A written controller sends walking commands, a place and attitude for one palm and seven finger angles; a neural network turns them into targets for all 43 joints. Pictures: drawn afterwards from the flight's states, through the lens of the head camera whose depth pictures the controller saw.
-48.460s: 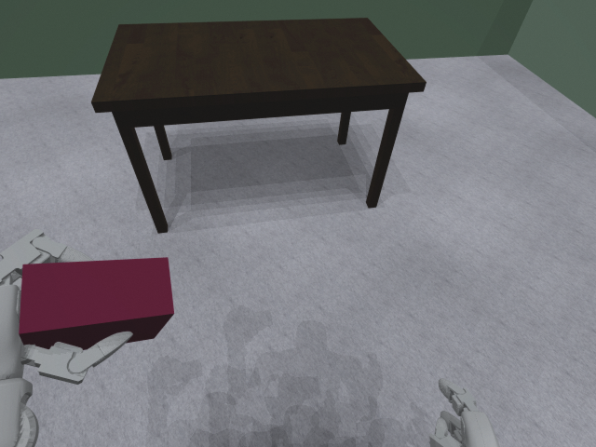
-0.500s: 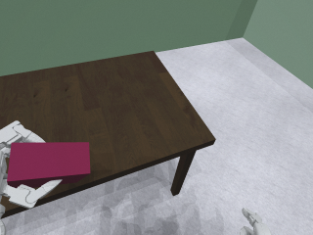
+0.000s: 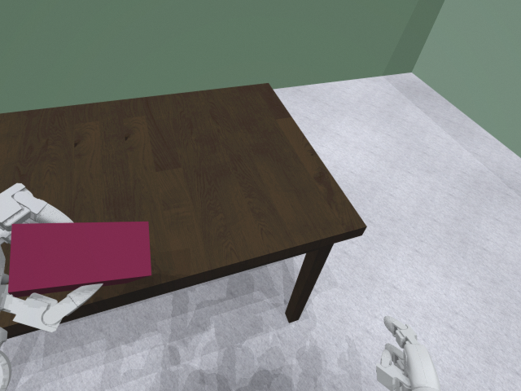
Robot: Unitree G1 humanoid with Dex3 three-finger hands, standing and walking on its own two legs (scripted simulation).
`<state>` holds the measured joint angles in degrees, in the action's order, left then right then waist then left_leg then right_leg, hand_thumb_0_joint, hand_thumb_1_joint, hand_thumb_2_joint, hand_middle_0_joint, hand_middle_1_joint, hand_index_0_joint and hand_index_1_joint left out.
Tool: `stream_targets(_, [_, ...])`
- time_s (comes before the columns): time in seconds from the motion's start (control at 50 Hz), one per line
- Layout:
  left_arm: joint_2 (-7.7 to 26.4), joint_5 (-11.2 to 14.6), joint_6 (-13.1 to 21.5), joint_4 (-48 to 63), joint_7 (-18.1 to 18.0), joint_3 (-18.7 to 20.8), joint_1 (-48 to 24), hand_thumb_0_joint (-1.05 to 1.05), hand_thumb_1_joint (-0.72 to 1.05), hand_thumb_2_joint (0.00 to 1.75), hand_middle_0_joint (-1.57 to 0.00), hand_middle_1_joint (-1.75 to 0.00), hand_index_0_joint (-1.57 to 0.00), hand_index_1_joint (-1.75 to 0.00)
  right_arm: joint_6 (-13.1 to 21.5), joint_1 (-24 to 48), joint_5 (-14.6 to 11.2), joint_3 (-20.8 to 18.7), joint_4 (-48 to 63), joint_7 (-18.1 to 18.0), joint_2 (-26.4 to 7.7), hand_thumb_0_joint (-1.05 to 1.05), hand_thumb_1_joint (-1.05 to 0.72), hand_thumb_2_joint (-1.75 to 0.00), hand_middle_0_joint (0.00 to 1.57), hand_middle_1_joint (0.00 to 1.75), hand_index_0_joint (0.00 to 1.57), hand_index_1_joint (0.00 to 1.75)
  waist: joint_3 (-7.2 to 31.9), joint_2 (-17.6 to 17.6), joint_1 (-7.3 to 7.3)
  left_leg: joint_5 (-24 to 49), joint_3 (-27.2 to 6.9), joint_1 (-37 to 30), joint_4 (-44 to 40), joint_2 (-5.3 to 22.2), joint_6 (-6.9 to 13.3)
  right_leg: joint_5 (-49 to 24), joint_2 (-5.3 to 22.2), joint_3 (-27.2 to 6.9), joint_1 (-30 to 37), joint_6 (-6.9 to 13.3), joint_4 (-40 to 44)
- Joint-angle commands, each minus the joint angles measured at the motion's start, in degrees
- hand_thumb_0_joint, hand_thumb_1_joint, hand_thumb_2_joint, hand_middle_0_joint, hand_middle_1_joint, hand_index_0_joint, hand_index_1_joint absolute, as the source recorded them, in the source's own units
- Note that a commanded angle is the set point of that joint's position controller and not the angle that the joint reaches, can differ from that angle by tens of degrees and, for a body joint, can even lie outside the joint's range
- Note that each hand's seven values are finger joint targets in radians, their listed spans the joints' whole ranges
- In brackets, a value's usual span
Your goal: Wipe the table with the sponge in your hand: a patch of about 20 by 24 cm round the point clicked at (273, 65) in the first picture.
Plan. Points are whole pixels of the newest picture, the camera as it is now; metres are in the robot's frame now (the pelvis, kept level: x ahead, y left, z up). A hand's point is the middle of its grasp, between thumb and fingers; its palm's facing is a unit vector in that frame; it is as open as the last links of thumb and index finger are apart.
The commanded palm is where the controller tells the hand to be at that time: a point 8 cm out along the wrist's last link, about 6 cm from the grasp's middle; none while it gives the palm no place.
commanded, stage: step back with the hand held close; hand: left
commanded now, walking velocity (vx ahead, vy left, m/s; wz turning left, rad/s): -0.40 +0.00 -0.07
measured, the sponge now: (100, 257) +0.23 +0.21 +0.15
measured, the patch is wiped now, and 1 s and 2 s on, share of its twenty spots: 1.00 1.00 1.00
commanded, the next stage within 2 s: stop stepping back and stand still in 0.58 s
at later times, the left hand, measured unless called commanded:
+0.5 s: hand out of the picture +0.12 +0.25 +0.17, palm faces +0.37 -0.84 -0.39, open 9.6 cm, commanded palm +0.07 +0.28 +0.19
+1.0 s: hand out of the picture -0.04 +0.23 +0.16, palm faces +0.40 -0.83 -0.39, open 9.6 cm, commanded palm -0.09 +0.26 +0.19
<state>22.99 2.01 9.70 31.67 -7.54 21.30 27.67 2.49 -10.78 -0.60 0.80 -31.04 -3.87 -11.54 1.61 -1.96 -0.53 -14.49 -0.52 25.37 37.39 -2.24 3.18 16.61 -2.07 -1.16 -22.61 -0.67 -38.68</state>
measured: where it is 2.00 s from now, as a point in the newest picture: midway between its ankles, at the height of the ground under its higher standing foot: outside the picture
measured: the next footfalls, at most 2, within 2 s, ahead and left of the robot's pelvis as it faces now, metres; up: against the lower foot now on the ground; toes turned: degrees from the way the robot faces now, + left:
right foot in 0.02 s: +0.03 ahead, -0.12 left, +0.00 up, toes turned +2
left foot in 0.38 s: -0.02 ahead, +0.12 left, +0.00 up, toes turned -1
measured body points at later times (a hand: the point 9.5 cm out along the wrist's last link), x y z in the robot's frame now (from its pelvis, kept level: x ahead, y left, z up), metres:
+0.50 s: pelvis -0.10 +0.00 +0.01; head -0.07 +0.04 +0.45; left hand +0.09 +0.29 +0.19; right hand +0.08 -0.24 -0.06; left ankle -0.06 +0.12 -0.72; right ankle -0.06 -0.12 -0.69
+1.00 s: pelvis -0.25 -0.02 +0.00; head -0.27 -0.01 +0.45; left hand -0.07 +0.27 +0.18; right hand -0.12 -0.29 -0.07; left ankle -0.25 +0.12 -0.72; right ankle -0.19 -0.12 -0.71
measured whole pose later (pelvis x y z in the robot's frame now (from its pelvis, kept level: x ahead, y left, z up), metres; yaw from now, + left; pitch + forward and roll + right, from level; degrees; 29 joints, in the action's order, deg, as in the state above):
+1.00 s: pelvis -0.25 -0.02 +0.00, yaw -1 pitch +0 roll +1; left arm 22.0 2.1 7.0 26.7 -8.3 21.3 29.3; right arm 5.8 -16.8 -1.9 -1.1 -34.9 -3.9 -14.1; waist 4.0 -2.8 1.7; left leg -19.3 1.1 16.8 35.9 1.7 -0.1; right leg 19.6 -0.7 1.4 -25.9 -1.2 -43.4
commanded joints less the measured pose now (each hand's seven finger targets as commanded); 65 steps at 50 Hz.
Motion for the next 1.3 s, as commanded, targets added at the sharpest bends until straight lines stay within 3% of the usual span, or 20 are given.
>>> stream_targets(0.0, [6.19, 0.93, 4.47, 12.43, -0.05, 3.51, -3.62, 0.0, 0.1, 1.3, -1.2, -1.6, -1.2, -1.6, 3.59, 5.06, 0.78, -3.03, 6.25, 0.44, -8.28, 0.0, -0.9, -0.9, 0.2, 0.3, 0.2, 0.3, 7.79, 9.25, -0.17, 24.84, -13.69, -9.55, -11.92, 16.04, 2.09, 0.45, 0.9, -2.19, 3.6, 0.26, 6.93])
stream_targets(0.06, [5.4, 0.71, 4.38, 12.85, 0.32, 2.0, -4.15, 0.0, 0.1, 1.3, -1.2, -1.6, -1.2, -1.6, 3.36, 6.1, 0.13, -3.29, 5.35, 0.87, -7.65, 0.0, -0.9, -0.9, 0.2, 0.3, 0.2, 0.3, 14.11, 5.64, -0.25, 38.13, -8.3, -17.64, -4.7, 13.95, -0.45, -14.95, 3.32, -4.22, 6.23, 1.08, 11.9])
stream_targets(0.2, [10.79, 2.25, 5.25, 13.02, -0.53, 7.32, 2.53, 0.0, 0.1, 1.3, -1.2, -1.6, -1.2, -1.6, 0.17, 7.52, -0.67, -4.55, 8.04, 0.5, -5.16, 0.0, -0.9, -0.9, 0.2, 0.3, 0.2, 0.3, 10.92, -7.14, 0.35, -10.43, -3.35, -2.21, 17.26, 2.79, -4.63, -29.94, 20.99, -17.09, 2.95, 9.9, 19.55])
stream_targets(0.32, [10.6, 1.68, 4.22, 12.47, -0.99, 7.61, 2.29, 0.0, 0.1, 1.3, -1.2, -1.6, -1.2, -1.6, -0.66, 7.18, -0.25, -4.03, 7.38, -0.41, -6.96, 0.0, -0.9, -0.9, 0.2, 0.3, 0.2, 0.3, 9.38, 1.89, 1.56, 4.7, -3.41, -5.49, -10.11, 6.87, -2.83, -32.99, 12.98, -8.3, 5.71, 3.87, 8.26])
stream_targets(0.36, [9.6, 1.99, 5.16, 16.37, -1.0, 6.62, 1.37, 0.0, 0.1, 1.3, -1.2, -1.6, -1.2, -1.6, 1.21, 6.55, -0.65, -4.87, 8.25, -0.5, -8.32, 0.0, -0.9, -0.9, 0.2, 0.3, 0.2, 0.3, 12.63, 11.92, 0.38, 22.71, -10.69, -10.22, -14.38, 16.93, 1.14, -10.64, 3.16, -1.9, 2.73, -1.04, -0.85])
stream_targets(0.44, [6.82, 1.6, 3.89, 18.72, -1.46, 4.39, -2.08, 0.0, 0.1, 1.3, -1.2, -1.6, -1.2, -1.6, 5.52, 3.0, 1.0, -4.35, 5.06, 0.64, -6.99, 0.0, -0.9, -0.9, 0.2, 0.3, 0.2, 0.3, 11.97, 14.75, 0.57, 43.13, -12.23, -18.24, -11.59, 21.18, 5.34, 12.17, 1.24, -3.69, -9.2, -0.83, -15.18])
stream_targets(0.58, [5.15, 0.75, 2.69, 12.42, -0.57, 2.75, -5.04, 0.0, 0.1, 1.3, -1.2, -1.6, -1.2, -1.6, 7.38, 5.61, 0.55, -3.46, 4.65, 1.47, -8.19, 0.0, -0.9, -0.9, 0.2, 0.3, 0.2, 0.3, 7.06, 14.83, -0.65, 8.71, -8.31, -5.36, -14.91, 17.01, 1.12, 0.14, -0.43, 0.4, 6.45, -1.04, 6.58])
stream_targets(0.64, [7.4, -0.04, 4.32, 11.92, 0.44, 5.21, -4.03, 0.0, 0.1, 1.3, -1.2, -1.6, -1.2, -1.6, 6.7, 5.75, 0.44, -3.28, 5.55, 1.84, -7.58, 0.0, -0.9, -0.9, 0.2, 0.3, 0.2, 0.3, 6.1, 4.16, -0.84, -9.47, -3.26, 2.68, -2.33, 10.76, -1.67, -15.47, 4.16, -2.13, 11.1, 1.08, 18.57])
stream_targets(0.68, [8.07, 1.28, 4.09, 9.72, 0.25, 4.47, 0.17, 0.0, 0.1, 1.3, -1.2, -1.6, -1.2, -1.6, 6.01, 3.8, -1.51, -5.7, 6.59, 1.47, -7.29, 0.0, -0.9, -0.9, 0.2, 0.3, 0.2, 0.3, 9.69, -16.07, -0.85, -13.21, -0.1, -0.79, 28.88, 1.86, -5.43, -9.22, 22.4, -20.83, -2.2, 10.93, 25.64])
stream_targets(0.72, [9.02, 1.7, 2.26, 10.91, -0.07, 6.47, 0.53, 0.0, 0.1, 1.3, -1.2, -1.6, -1.2, -1.6, 4.18, 4.4, -0.84, -3.47, 7.14, 1.63, -5.66, 0.0, -0.9, -0.9, 0.2, 0.3, 0.2, 0.3, 10.66, -5.31, 1.03, -12.38, -3.72, 0.33, 30.55, 4.76, -4.16, -7.05, 21.05, -16.45, -1.99, 11.07, 21.05])
stream_targets(0.8, [9.11, 1.09, 1.65, 7.56, -1.46, 6.11, -3.7, 0.0, 0.1, 1.3, -1.2, -1.6, -1.2, -1.6, 3.33, 4.76, -0.26, -2.49, 6.66, 0.06, -6.83, 0.0, -0.9, -0.9, 0.2, 0.3, 0.2, 0.3, 6.11, -6.33, 2.43, -11.65, 0.38, -10.24, 5.58, 4.86, -1.37, 10.62, 15.4, -10.11, -8.11, 5.36, 21.08])
stream_targets(0.84, [8.29, 1.12, 2.33, 7.67, -1.46, 4.92, -4.51, 0.0, 0.1, 1.3, -1.2, -1.6, -1.2, -1.6, 4.46, 2.99, -0.17, -2.83, 6.44, -0.48, -8.57, 0.0, -0.9, -0.9, 0.2, 0.3, 0.2, 0.3, 4.82, 1.73, 2.45, -11.71, 0.17, -12.21, -11.4, 5.6, 0.09, 11.73, 10.73, -7.67, -4.46, 3.64, 14.99])
stream_targets(0.92, [10.23, 0.0, 2.08, 12.89, -1.86, 6.26, -5.3, 0.0, 0.1, 1.3, -1.2, -1.6, -1.2, -1.6, 6.63, 3.36, -1.43, -3.32, 6.33, -0.48, -8.6, 0.0, -0.9, -0.9, 0.2, 0.3, 0.2, 0.3, 3.64, 21.52, 1.71, -34.94, -13.99, 2.89, -26.65, 16.68, 5.93, 6.21, 0.12, 3.74, 3.51, -1.38, -11.76])
stream_targets(0.98, [5.18, -0.05, 1.54, 6.95, -1.13, 2.12, -5.1, 0.0, 0.1, 1.3, -1.2, -1.6, -1.2, -1.6, 8.12, 2.26, -1.02, -2.86, 3.99, 0.88, -9.42, 0.0, -0.9, -0.9, 0.2, 0.3, 0.2, 0.3, -1.38, 9.96, 0.11, -23.2, -8.67, 4.46, -16.19, 14.5, 3.92, 4.86, 1.2, 3.53, 9.22, -0.04, 1.73])
stream_targets(1.02, [5.33, -0.7, 1.57, 5.02, -0.63, 0.83, -9.63, 0.0, 0.1, 1.3, -1.2, -1.6, -1.2, -1.6, 8.06, 2.73, -0.5, -3.17, 3.12, 0.5, -9.91, 0.0, -0.9, -0.9, 0.2, 0.3, 0.2, 0.3, -2.95, -2.93, 0.35, -20.07, -0.5, 7.37, 3.78, 5.69, 1.11, 3.92, 5.34, -4.18, 11.66, 3.43, 17.53])
stream_targets(1.06, [6.89, -0.08, 2.45, 4.42, -0.1, 0.92, -13.42, 0.0, 0.1, 1.3, -1.2, -1.6, -1.2, -1.6, 7.62, 2.58, -0.68, -4.36, 2.42, 0.48, -9.34, 0.0, -0.9, -0.9, 0.2, 0.3, 0.2, 0.3, 1.12, -13.32, 1.11, -14.23, 0.36, 6.33, 28.07, 2.02, -0.76, 25.68, 20.86, -31.23, 3.26, 10.17, 31.94])
stream_targets(1.18, [7.88, 0.56, 3.01, 8.13, -0.76, 2.71, -8.32, 0.0, 0.1, 1.3, -1.2, -1.6, -1.2, -1.6, 6.49, 3.43, 0.23, -1.29, 2.81, -0.19, -6.11, 0.0, -0.9, -0.9, 0.2, 0.3, 0.2, 0.3, 2.55, -0.66, 2.33, -11.89, 4.4, -15.17, -2.41, 4.3, 0.75, 24.72, 12.6, -8.37, -10.83, 7.35, 21.6])
stream_targets(1.2, [7.89, 0.81, 3.08, 8.47, -1.18, 3.12, -7.87, 0.0, 0.1, 1.3, -1.2, -1.6, -1.2, -1.6, 6.72, 3.13, 0.59, -1.46, 3.51, -0.65, -7.43, 0.0, -0.9, -0.9, 0.2, 0.3, 0.2, 0.3, 2.83, 5.54, 2.38, -17.65, 0.95, -14.25, -11.86, 5.34, 1.63, 24.66, 8.82, -5.81, -8.09, 6.02, 14.23])
stream_targets(1.24, [8.73, 0.27, 2.69, 10.84, -1.69, 4.49, -10.31, 0.0, 0.1, 1.3, -1.2, -1.6, -1.2, -1.6, 7.25, 4.24, -0.12, -2.23, 5.0, -0.64, -8.73, 0.0, -0.9, -0.9, 0.2, 0.3, 0.2, 0.3, 3.96, 21.21, 1.36, -30.32, -21.64, -9.01, -27.69, 21.76, 9.29, 12.95, -2.02, 4.19, -7.76, -0.01, -20.83])
stream_targets(1.28, [7.81, -0.06, 1.7, 4.19, -0.97, 5.06, -8.81, 0.0, 0.1, 1.3, -1.2, -1.6, -1.2, -1.6, 7.37, 2.46, -0.8, -2.82, 3.53, 0.75, -7.39, 0.0, -0.9, -0.9, 0.2, 0.3, 0.2, 0.3, 0.98, 10.89, 1.61, -25.55, -17.49, -4.61, -25.32, 20.93, 8.38, 10.05, 2.12, 0.41, -9.07, 0.0, -26.9])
